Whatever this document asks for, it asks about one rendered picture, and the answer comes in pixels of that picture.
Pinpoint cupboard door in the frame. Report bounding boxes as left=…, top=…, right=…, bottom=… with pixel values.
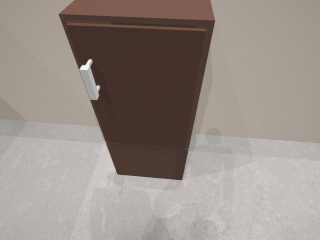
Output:
left=66, top=22, right=206, bottom=149

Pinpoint handle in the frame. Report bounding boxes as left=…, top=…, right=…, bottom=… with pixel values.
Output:
left=79, top=59, right=100, bottom=100

